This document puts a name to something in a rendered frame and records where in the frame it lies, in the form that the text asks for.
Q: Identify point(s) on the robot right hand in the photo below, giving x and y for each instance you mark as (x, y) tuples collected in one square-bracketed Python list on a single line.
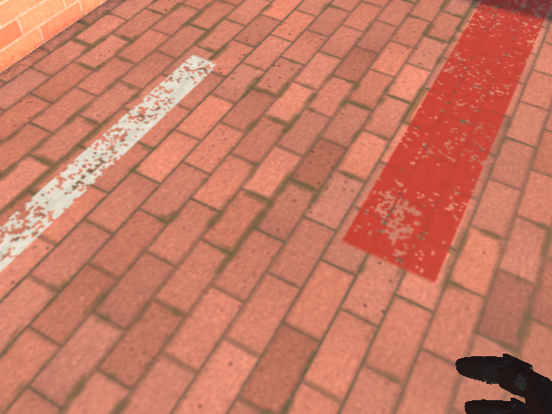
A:
[(513, 375)]

